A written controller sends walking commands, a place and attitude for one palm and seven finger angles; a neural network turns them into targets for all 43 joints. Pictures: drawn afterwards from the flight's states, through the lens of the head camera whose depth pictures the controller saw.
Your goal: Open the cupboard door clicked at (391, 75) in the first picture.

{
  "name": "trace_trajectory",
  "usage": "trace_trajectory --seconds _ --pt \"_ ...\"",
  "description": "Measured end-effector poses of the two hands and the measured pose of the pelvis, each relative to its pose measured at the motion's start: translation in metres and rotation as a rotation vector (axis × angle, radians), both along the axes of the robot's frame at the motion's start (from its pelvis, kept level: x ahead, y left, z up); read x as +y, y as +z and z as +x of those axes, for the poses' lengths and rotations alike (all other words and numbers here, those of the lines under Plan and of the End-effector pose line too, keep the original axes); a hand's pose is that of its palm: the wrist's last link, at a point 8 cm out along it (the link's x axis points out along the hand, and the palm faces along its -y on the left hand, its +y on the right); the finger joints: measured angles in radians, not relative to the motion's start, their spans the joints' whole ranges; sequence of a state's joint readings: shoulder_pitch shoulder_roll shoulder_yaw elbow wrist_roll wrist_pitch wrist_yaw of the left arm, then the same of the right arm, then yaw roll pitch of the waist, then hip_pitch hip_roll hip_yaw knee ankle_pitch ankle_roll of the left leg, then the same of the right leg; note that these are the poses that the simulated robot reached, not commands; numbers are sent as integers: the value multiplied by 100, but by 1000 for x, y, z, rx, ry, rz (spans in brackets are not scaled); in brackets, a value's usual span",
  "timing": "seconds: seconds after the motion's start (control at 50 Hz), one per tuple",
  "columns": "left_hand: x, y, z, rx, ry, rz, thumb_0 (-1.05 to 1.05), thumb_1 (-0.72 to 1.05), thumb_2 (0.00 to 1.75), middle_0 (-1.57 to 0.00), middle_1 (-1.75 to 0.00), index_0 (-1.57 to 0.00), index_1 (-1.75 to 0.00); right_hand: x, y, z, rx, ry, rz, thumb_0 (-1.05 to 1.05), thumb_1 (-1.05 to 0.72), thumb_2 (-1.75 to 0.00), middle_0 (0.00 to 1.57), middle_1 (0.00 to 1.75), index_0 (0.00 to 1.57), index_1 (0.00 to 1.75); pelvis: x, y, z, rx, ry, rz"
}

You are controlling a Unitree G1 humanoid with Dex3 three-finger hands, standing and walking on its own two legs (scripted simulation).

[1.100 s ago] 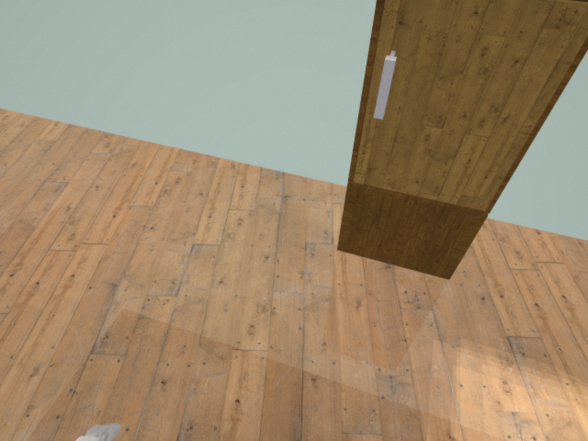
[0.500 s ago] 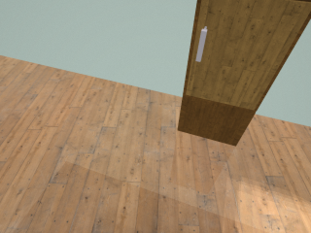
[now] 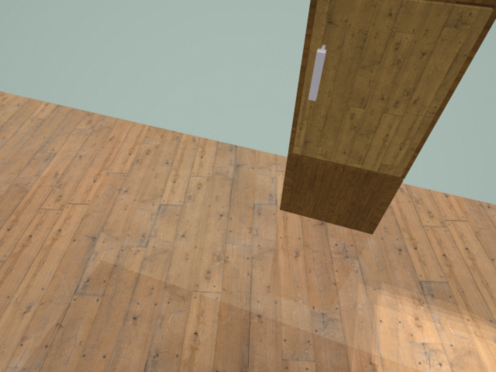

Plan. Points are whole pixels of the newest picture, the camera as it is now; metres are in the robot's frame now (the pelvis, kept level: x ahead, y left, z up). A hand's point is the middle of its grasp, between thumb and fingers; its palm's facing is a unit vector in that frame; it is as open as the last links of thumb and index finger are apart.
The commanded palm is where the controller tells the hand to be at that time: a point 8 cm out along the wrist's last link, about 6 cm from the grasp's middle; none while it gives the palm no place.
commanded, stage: look at it before walking up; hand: left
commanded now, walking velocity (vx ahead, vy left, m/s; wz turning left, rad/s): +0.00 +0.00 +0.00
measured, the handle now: (317, 73) +0.97 -0.17 +0.02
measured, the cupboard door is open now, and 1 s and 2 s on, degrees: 0 0 0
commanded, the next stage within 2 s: walk to a spot facing it in 0.34 s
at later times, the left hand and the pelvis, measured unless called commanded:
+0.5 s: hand out of the picture +0.08 +0.25 -0.15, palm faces -0.03 -0.94 -0.34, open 7.4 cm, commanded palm none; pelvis +0.01 +0.00 +0.00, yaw +0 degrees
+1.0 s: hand out of the picture +0.06 +0.16 -0.17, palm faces -0.19 -0.94 -0.27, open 7.4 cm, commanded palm none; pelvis -0.02 -0.03 -0.02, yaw -15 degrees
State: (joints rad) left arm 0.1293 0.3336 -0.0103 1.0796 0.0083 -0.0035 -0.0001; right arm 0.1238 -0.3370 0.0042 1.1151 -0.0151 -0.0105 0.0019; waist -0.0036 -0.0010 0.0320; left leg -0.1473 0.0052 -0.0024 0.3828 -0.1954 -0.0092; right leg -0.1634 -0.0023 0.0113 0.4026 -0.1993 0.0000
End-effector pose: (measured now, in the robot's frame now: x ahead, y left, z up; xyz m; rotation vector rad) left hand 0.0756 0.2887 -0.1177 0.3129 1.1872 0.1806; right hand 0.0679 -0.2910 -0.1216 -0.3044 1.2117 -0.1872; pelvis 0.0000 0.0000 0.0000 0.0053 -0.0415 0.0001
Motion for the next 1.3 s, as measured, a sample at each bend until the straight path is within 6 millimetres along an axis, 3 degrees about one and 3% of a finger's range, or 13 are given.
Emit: trace_trajectory --seconds 0.58,0.76,0.9,1.08,1.2,1.3 --pt "-2 -4 1 40 3 6 1 90 90 -20 -30 -20 -30 1 -1 12 -17 -22 -4 0 -91 -90 20 30 21 30 -1 -1 6 9 -37 0" --pt "-34 -26 -2 106 -69 -51 1 91 90 -20 -30 -20 -30 20 -24 -27 -12 -135 67 0 -91 -90 20 30 21 30 -5 -15 -6 16 -136 28" --pt "-68 -30 -3 93 -124 -41 1 91 90 -20 -30 -20 -30 9 -55 -58 10 -234 127 0 -91 -90 20 30 21 30 -25 -30 -14 17 -219 25" --pt "-87 -13 -9 127 -169 -60 1 90 89 -20 -30 -20 -30 -4 -26 -73 -22 -306 108 0 -91 -90 20 30 21 30 -30 -7 -21 48 -297 32" --pt "-81 -13 7 113 -216 -80 1 90 89 -20 -30 -20 -30 -6 -12 -77 -59 -350 64 0 -91 -90 20 30 20 30 -20 -3 -14 66 -358 19" --pt "-67 -19 27 105 -255 -98 1 90 90 -20 -30 -20 -30 5 1 -70 -101 -382 28 0 -91 -90 20 30 20 30 -3 -3 -2 74 -413 8"
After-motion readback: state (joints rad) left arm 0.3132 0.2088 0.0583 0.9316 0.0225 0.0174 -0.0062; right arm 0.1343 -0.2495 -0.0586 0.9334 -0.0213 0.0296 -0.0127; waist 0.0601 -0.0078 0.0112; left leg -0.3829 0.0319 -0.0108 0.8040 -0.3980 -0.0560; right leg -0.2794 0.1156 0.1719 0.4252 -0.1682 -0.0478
